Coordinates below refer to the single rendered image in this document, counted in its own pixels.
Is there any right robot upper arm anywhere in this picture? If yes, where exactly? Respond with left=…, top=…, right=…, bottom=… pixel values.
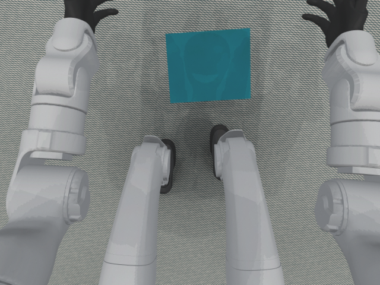
left=314, top=178, right=380, bottom=285

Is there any robot left hand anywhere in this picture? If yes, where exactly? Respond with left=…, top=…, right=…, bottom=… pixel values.
left=64, top=0, right=119, bottom=34

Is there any right robot foot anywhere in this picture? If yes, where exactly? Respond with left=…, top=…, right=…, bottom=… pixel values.
left=210, top=125, right=229, bottom=180

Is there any left robot upper arm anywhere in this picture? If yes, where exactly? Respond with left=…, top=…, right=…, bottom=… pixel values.
left=0, top=164, right=90, bottom=285

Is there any robot left forearm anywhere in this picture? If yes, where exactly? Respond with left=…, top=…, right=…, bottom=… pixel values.
left=6, top=18, right=100, bottom=218

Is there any robot right forearm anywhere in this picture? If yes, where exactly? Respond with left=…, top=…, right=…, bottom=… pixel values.
left=321, top=30, right=380, bottom=182

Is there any carton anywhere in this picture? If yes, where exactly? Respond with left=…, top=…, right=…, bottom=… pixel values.
left=166, top=28, right=251, bottom=103

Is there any robot right hand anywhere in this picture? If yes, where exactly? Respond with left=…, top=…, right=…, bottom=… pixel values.
left=302, top=0, right=368, bottom=48

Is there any robot left thigh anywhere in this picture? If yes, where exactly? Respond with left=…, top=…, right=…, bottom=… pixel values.
left=99, top=142, right=170, bottom=285

